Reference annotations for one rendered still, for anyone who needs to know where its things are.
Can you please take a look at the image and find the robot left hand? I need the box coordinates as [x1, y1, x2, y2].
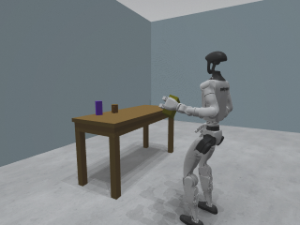
[159, 96, 178, 111]

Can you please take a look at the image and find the robot left thigh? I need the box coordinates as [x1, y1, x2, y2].
[183, 136, 213, 187]

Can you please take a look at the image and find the sponge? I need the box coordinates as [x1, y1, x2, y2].
[162, 95, 180, 119]

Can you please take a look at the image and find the table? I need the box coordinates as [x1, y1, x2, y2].
[71, 105, 174, 200]

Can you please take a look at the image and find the robot left upper arm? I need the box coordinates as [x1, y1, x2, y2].
[200, 80, 219, 119]

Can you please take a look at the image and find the left robot foot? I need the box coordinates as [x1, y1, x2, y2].
[180, 215, 204, 225]

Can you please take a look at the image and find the robot right upper arm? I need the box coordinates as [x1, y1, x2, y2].
[225, 81, 233, 113]

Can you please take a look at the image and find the robot right hand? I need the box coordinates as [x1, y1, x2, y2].
[194, 123, 207, 138]

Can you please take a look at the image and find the robot left forearm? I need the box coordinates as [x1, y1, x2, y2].
[176, 103, 217, 119]

